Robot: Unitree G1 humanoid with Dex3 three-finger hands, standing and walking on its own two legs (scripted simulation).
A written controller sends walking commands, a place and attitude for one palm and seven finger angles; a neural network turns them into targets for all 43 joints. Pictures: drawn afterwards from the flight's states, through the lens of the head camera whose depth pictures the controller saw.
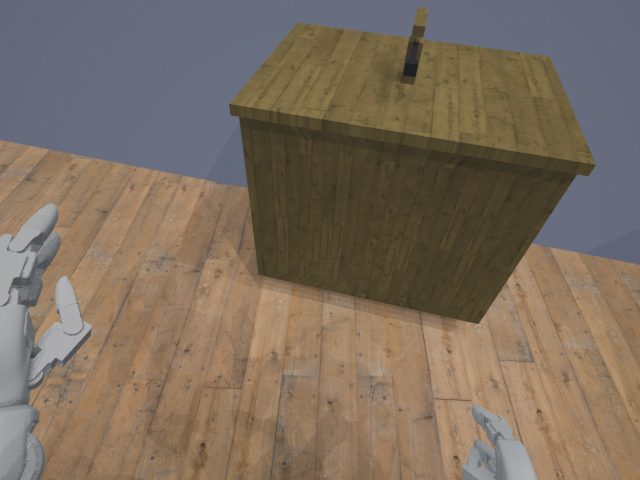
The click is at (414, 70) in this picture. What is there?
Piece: tap's lever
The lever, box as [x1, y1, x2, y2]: [403, 59, 418, 76]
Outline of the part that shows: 406,59 403,75 415,76 418,60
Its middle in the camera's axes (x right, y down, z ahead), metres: +0.20 -0.38 +0.87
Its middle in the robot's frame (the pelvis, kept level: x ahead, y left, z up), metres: +0.93 -0.14 +0.11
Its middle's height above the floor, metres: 0.89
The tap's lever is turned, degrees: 0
